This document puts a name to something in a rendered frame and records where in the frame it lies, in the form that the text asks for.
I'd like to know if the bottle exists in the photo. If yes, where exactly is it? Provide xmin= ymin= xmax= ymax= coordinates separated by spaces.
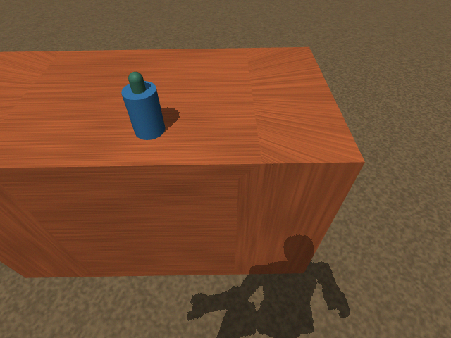
xmin=121 ymin=72 xmax=165 ymax=140

